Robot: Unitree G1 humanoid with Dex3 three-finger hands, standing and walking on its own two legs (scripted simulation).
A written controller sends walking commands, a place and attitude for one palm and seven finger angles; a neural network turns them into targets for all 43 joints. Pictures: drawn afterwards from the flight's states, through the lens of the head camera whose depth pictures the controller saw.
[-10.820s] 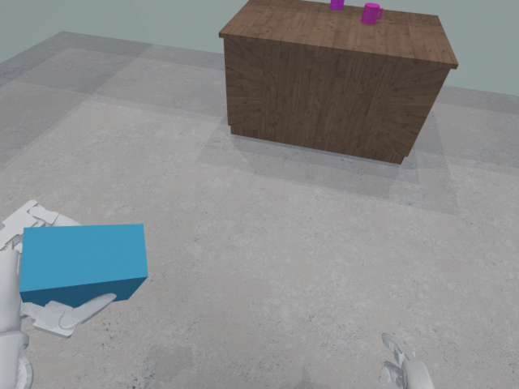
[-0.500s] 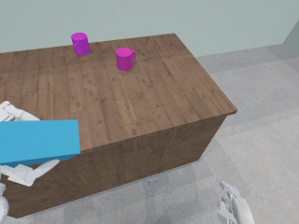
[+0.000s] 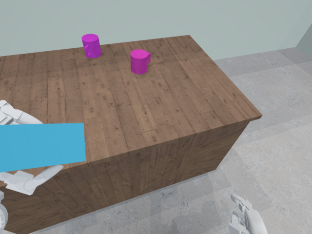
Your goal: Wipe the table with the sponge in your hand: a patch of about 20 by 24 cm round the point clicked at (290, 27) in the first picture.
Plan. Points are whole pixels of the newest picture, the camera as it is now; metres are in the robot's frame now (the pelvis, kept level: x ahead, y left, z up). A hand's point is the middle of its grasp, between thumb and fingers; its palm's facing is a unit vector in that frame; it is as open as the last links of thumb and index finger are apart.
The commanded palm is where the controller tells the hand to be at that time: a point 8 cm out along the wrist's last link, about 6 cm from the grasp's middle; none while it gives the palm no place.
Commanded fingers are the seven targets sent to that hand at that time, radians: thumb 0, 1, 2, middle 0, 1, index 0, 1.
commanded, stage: shuffle to correct the standing spot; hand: left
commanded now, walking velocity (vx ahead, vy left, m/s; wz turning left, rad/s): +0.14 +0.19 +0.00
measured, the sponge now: (54, 147) +0.23 +0.21 +0.17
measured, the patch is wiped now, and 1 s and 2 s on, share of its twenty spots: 0.00 0.00 0.00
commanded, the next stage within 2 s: none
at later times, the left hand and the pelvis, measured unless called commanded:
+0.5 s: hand out of the picture +0.23 +0.33 +0.20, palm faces +0.36 -0.82 -0.44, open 10.3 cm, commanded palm +0.17 +0.39 +0.21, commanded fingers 0.00 0.10 1.30 -1.20 -1.60 -1.20 -1.60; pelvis +0.01 +0.11 +0.01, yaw -1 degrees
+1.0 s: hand out of the picture +0.26 +0.43 +0.19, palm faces +0.31 -0.84 -0.45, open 10.3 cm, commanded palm +0.21 +0.47 +0.21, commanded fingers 0.00 0.10 1.30 -1.20 -1.60 -1.20 -1.60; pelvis +0.03 +0.20 +0.02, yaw -4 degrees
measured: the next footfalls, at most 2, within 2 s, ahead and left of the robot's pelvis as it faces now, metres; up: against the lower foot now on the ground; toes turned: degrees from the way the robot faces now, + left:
left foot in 0.30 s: +0.10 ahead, +0.28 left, +0.00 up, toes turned -2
right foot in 0.40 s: +0.08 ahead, -0.03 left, +0.00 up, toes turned -2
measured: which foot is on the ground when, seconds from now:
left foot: down 0.00-0.08, up 0.10-0.28, down 0.30-1.00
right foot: down 0.00-0.30, up 0.32-0.38, down 0.40-0.58, up 0.60-0.70, down 0.72-1.00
